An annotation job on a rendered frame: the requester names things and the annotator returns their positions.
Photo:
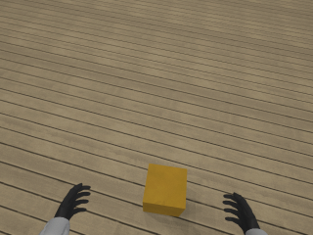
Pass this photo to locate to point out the robot left forearm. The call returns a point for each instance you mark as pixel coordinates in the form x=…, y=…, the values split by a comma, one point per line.
x=56, y=226

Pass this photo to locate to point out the robot right hand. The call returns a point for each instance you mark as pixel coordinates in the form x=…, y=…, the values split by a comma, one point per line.
x=246, y=219

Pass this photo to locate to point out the robot left hand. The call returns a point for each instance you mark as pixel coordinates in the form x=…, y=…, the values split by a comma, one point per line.
x=67, y=206

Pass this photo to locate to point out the carton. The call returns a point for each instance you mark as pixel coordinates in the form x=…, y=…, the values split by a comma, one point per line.
x=165, y=190

